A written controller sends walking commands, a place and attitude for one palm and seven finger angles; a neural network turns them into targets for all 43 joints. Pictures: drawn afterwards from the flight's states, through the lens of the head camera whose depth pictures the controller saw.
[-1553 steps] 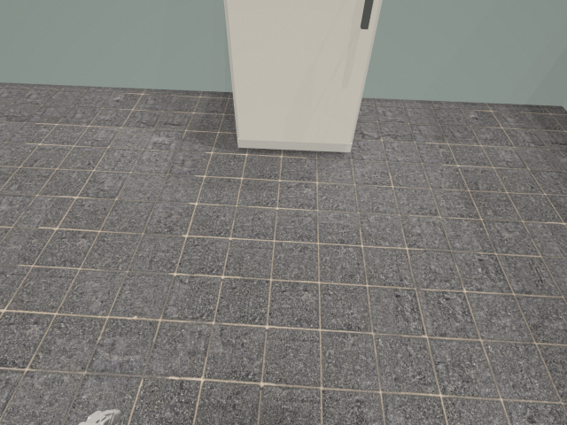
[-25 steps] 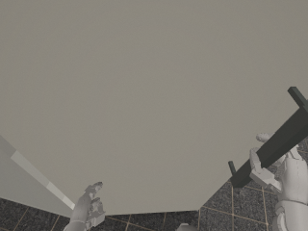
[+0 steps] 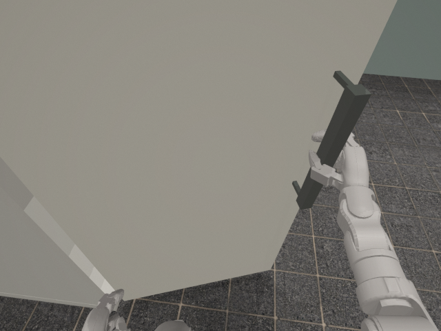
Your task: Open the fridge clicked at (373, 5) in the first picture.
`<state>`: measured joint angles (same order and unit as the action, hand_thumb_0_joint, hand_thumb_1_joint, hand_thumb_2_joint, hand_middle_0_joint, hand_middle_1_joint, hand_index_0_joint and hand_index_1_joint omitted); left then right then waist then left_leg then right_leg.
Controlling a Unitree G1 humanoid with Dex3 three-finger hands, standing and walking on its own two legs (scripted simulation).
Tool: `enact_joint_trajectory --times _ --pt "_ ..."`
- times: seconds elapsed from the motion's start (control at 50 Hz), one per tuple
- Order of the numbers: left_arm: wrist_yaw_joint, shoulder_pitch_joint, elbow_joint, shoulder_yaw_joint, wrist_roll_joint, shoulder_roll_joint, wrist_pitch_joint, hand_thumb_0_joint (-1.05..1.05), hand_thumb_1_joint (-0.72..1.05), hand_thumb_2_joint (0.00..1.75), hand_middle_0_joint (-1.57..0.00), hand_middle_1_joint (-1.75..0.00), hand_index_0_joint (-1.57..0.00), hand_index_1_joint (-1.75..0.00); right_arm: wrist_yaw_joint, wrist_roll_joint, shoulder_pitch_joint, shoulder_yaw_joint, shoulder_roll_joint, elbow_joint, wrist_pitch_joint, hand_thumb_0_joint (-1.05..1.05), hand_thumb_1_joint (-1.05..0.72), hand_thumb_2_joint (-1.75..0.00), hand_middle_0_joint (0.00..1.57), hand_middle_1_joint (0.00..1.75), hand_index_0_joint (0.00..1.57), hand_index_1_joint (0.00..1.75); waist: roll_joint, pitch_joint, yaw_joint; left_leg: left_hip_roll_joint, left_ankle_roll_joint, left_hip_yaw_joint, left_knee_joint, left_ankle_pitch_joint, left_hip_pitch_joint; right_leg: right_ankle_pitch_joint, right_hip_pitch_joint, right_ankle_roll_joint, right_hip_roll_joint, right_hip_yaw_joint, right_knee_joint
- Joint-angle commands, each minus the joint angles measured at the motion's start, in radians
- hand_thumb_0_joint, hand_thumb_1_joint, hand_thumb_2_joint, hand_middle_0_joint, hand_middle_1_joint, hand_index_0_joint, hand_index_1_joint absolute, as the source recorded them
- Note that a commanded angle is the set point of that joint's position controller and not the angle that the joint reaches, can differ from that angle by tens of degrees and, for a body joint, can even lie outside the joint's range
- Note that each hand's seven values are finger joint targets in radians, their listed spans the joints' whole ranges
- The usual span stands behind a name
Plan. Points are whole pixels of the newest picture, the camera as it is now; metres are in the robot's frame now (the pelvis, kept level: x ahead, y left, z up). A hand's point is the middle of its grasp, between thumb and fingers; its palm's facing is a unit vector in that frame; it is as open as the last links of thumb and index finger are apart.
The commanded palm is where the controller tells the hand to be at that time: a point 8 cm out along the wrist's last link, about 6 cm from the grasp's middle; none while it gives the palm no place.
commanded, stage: stop walking and hold the door back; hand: right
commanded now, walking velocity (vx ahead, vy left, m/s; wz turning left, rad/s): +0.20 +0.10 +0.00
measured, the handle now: (319, 150) +0.44 -0.16 +0.10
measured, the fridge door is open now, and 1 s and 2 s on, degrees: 72 70 73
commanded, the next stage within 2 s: loosen the grip on the handle in 0.78 s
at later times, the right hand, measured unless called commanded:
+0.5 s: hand (312, 159) +0.42 -0.14 +0.10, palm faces +0.05 +0.99 -0.13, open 6.2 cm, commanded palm +0.38 -0.19 +0.09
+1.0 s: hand (320, 161) +0.41 -0.16 +0.10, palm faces +0.03 +0.99 -0.11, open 6.8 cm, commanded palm +0.37 -0.21 +0.10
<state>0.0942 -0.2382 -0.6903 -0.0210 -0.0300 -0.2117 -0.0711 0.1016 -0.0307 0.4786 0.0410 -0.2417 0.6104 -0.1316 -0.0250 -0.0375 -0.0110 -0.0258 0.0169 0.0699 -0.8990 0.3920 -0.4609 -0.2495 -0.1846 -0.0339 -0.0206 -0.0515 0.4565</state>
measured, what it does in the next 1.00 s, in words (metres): steps on the spot: left foot, then right foot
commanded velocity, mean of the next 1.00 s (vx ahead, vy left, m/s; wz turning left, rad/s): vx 0.02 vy -0.01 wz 0.00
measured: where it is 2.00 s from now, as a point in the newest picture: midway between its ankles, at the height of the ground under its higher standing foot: outside the picture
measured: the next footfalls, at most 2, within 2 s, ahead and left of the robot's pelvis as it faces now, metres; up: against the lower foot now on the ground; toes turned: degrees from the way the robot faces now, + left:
left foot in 0.14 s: +0.07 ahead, +0.12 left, +0.00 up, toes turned +6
right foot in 0.40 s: +0.10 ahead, -0.12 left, +0.00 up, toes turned +3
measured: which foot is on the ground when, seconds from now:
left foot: up 0.00-0.12, down 0.14-1.00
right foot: down 0.00-0.16, up 0.18-0.38, down 0.40-1.00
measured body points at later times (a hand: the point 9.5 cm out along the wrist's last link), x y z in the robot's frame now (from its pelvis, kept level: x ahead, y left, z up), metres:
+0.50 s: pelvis +0.03 -0.02 -0.01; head +0.05 -0.02 +0.44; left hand +0.14 +0.26 -0.11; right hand +0.41 -0.20 +0.11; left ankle +0.03 +0.12 -0.74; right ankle +0.06 -0.13 -0.74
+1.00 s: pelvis +0.02 -0.01 +0.00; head +0.03 -0.01 +0.44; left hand +0.17 +0.23 -0.09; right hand +0.40 -0.21 +0.11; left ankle +0.03 +0.12 -0.74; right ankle +0.06 -0.13 -0.74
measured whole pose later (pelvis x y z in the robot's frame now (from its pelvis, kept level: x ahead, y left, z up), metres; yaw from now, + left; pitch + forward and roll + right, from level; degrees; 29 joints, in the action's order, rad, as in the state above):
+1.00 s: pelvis +0.02 -0.01 +0.00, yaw +4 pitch +0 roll -1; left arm 0.04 -0.20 -0.66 -0.01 -0.03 -0.21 -0.11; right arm -0.03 -0.06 0.38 0.15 -0.23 0.46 -0.08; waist 0.02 0.00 0.01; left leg -0.04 0.01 0.02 -0.52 0.24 -0.28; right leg -0.20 -0.28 0.00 -0.03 -0.10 0.48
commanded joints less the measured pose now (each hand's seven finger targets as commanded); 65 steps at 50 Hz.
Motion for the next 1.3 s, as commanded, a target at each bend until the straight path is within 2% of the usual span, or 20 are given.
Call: enact_joint_trajectory --times 0.0,0.08,0.12,0.14,0.18,0.24,0.3,0.42,0.56,0.82,0.84,0.86,0.88,0.9,0.92,0.94,1.02,1.1,1.26,1.28 --pt "0.014 0.035 0.093 0.038 -0.003 -0.155 -0.038 0.0 0.9 0.9 -0.2 -0.3 -0.2 -0.3 -0.022 0.0 0.547 0.028 -0.12 -0.165 -0.06 0.0 -0.9 -0.9 0.45 1.4 0.45 1.4 -0.156 0.198 0.006 0.003 -0.005 0.018 0.13 -0.021 0.046 0.017 0.081 -0.141 -0.247 0.182 -0.132" --pt "0.018 0.038 0.084 0.029 0.002 -0.161 -0.041 0.0 0.9 0.9 -0.2 -0.3 -0.2 -0.3 -0.026 0.0 0.505 0.079 -0.192 -0.118 -0.06 0.0 -0.9 -0.9 0.45 1.4 0.45 1.4 -0.063 0.237 0.014 0.017 -0.017 -0.003 0.419 -0.081 0.345 0.018 -0.057 -0.078 -0.202 0.119 0.018" --pt "0.022 0.028 0.089 0.036 -0.004 -0.129 -0.035 0.0 0.9 0.9 -0.2 -0.3 -0.2 -0.3 -0.018 0.01 0.465 0.128 -0.262 -0.081 -0.058 0.0 -0.9 -0.9 0.45 1.4 0.45 1.4 0.222 0.261 0.003 -0.249 -0.149 -0.402 0.557 -0.103 0.57 -0.13 -0.341 0.011 -0.037 -0.021 0.333" --pt "0.02 0.046 0.113 0.047 -0.006 -0.13 -0.045 0.0 0.9 0.9 -0.2 -0.3 -0.2 -0.3 -0.016 0.003 0.436 0.181 -0.309 -0.135 -0.059 0.0 -0.9 -0.9 0.45 1.4 0.45 1.4 0.259 0.256 0.029 -0.377 -0.234 -0.56 0.624 -0.219 0.559 -0.309 -0.419 0.037 0.007 0.016 0.531" --pt "0.009 0.042 0.089 0.052 -0.005 -0.139 -0.054 0.0 0.9 0.9 -0.2 -0.3 -0.2 -0.3 -0.025 -0.01 0.383 0.192 -0.293 -0.168 -0.057 0.0 -0.9 -0.9 0.45 1.4 0.45 1.4 0.232 0.244 0.021 -0.341 -0.221 -0.471 0.589 -0.281 0.505 -0.258 -0.39 0.047 -0.021 0.108 0.62" --pt "0.015 0.054 0.092 0.03 0.005 -0.131 -0.053 0.0 0.9 0.9 -0.2 -0.3 -0.2 -0.3 -0.022 -0.007 0.339 0.227 -0.291 -0.193 -0.077 0.0 -0.9 -0.9 0.45 1.4 0.45 1.4 0.211 0.261 0.015 -0.261 -0.17 -0.221 0.522 -0.456 0.439 -0.187 -0.251 0.044 -0.036 0.042 0.409" --pt "0.017 0.068 0.112 0.025 0.022 -0.123 -0.055 0.0 0.9 0.9 -0.2 -0.3 -0.2 -0.3 -0.026 -0.011 0.289 0.184 -0.223 -0.306 -0.089 0.0 -0.9 -0.9 0.45 1.4 0.45 1.4 0.178 0.267 0.005 -0.189 -0.119 -0.156 0.508 -0.352 0.369 -0.023 -0.071 0.045 -0.001 -0.035 0.101" --pt "-0.004 0.115 0.177 0.036 0.004 -0.125 -0.041 0.0 0.9 0.9 -0.2 -0.3 -0.2 -0.3 -0.043 -0.021 0.18 0.06 -0.08 -0.489 -0.1 0.0 -0.9 -0.9 0.45 1.4 0.45 1.4 -0.192 0.24 0.001 0.003 -0.001 -0.039 0.295 -0.126 0.209 0.237 0.042 -0.071 -0.226 0.204 -0.104" --pt "-0.002 0.086 0.173 0.041 0.012 -0.13 -0.032 0.0 0.9 0.9 -0.2 -0.3 -0.2 -0.3 -0.019 -0.002 0.077 0.066 -0.114 -0.565 -0.083 0.0 -0.9 -0.9 0.45 1.4 0.45 1.4 0.0 0.311 -0.005 -0.069 -0.021 -0.105 0.389 -0.482 0.301 0.328 0.06 0.019 -0.137 0.036 0.039" --pt "0.018 0.123 0.154 0.021 0.013 -0.112 -0.005 0.0 0.9 0.9 -0.2 -0.3 -0.2 -0.3 -0.017 -0.01 0.114 -0.015 -0.05 -0.475 -0.066 0.0 -0.9 -0.9 0.45 1.4 0.45 1.4 0.041 0.27 -0.003 -0.066 -0.013 -0.096 0.455 -0.385 0.256 0.246 0.072 0.016 -0.12 0.036 -0.013" --pt "0.017 0.119 0.156 0.022 0.013 -0.115 -0.005 0.0 0.9 0.9 -0.2 -0.3 -0.2 -0.3 -0.013 -0.01 0.097 0.011 -0.068 -0.463 -0.066 0.0 -0.9 -0.9 0.45 1.4 0.45 1.4 0.034 0.267 0.001 -0.06 -0.013 -0.096 0.453 -0.375 0.255 0.25 0.068 0.015 -0.124 0.04 -0.019" --pt "-0.012 0.076 0.185 0.125 0.041 -0.165 -0.017 0.0 0.9 0.9 -0.2 -0.3 -0.2 -0.3 0.001 0.105 0.718 0.611 -0.791 -0.608 -0.086 0.0 -0.9 -0.9 0.45 1.4 0.45 1.4 0.34 0.129 0.079 -0.055 -0.018 -0.181 0.567 -0.511 0.212 0.232 -0.018 -0.01 -0.124 0.022 0.044" --pt "-0.025 0.126 0.164 0.065 0.02 -0.12 -0.08 0.0 0.9 0.9 -0.2 -0.3 -0.2 -0.3 -0.082 0.086 0.423 0.158 -0.176 -0.127 0.022 0.0 -0.78 -0.84 0.45 1.4 0.45 1.4 0.273 0.433 -0.049 0.034 -0.058 -0.025 0.328 -0.718 0.336 0.473 0.067 0.005 -0.006 0.015 -0.09" --pt "-0.032 0.035 0.149 0.094 -0.025 -0.15 -0.095 0.0 0.9 0.9 -0.2 -0.3 -0.2 -0.3 -0.121 -0.02 0.203 0.193 -0.075 -0.278 0.022 0.0 -0.66 -0.78 0.45 1.4 0.45 1.4 0.122 0.486 0.014 0.023 -0.038 0.015 0.33 -0.591 0.244 0.634 0.16 0.042 -0.038 0.045 0.012" --pt "-0.045 0.046 0.145 0.088 -0.015 -0.157 -0.109 0.0 0.9 0.9 -0.2 -0.3 -0.2 -0.3 -0.144 -0.057 0.104 0.221 -0.098 -0.3 0.016 0.0 -0.54 -0.73 0.45 1.4 0.45 1.4 -0.241 0.501 0.066 -0.002 -0.049 -0.01 0.346 -0.478 0.184 0.744 0.3 0.095 -0.042 0.033 0.043" --pt "-0.053 0.02 0.138 0.08 0.001 -0.156 -0.104 0.0 0.9 0.9 -0.2 -0.3 -0.2 -0.3 -0.129 -0.097 0.084 0.286 -0.175 -0.376 -0.011 0.0 -0.42 -0.67 0.45 1.4 0.45 1.4 -0.274 0.495 0.074 0.009 -0.041 -0.011 0.385 -0.394 0.183 0.68 0.314 0.108 -0.032 0.041 0.05" --pt "-0.061 0.052 0.166 0.074 0.002 -0.164 -0.107 0.0 0.9 0.9 -0.2 -0.3 -0.2 -0.3 -0.077 -0.039 0.175 0.245 -0.2 -0.334 -0.117 0.0 0.07 -0.43 0.45 1.4 0.45 1.4 0.106 0.255 0.021 0.023 -0.034 -0.016 0.411 -0.266 0.175 0.134 -0.037 0.029 -0.016 0.012 0.023" --pt "-0.049 0.076 0.186 0.064 -0.012 -0.164 -0.122 0.0 0.9 0.9 -0.2 -0.3 -0.2 -0.3 -0.077 -0.025 0.259 0.202 -0.233 -0.32 -0.193 0.0 0.55 -0.2 0.42 1.37 0.42 1.37 0.03 0.214 0.014 0.017 -0.034 -0.063 0.438 -0.014 0.102 -0.116 -0.097 0.017 0.002 -0.011 0.011" --pt "-0.009 0.067 0.159 0.062 -0.015 -0.185 -0.141 0.0 0.9 0.9 -0.2 -0.3 -0.2 -0.3 -0.132 -0.09 0.241 0.296 -0.364 -0.238 -0.217 0.0 0.55 -0.2 0.32 1.23 0.32 1.23 0.065 0.25 0.028 0.005 -0.027 -0.13 0.484 0.121 0.144 -0.152 -0.163 0.005 0.026 -0.011 0.047" --pt "-0.009 0.079 0.169 0.055 -0.013 -0.179 -0.145 0.0 0.9 0.9 -0.2 -0.3 -0.2 -0.3 -0.146 -0.095 0.229 0.244 -0.308 -0.269 -0.219 0.0 0.55 -0.2 0.3 1.22 0.3 1.22 0.022 0.275 0.025 0.006 -0.029 -0.122 0.469 0.082 0.15 -0.133 -0.148 0.003 0.031 -0.011 0.047"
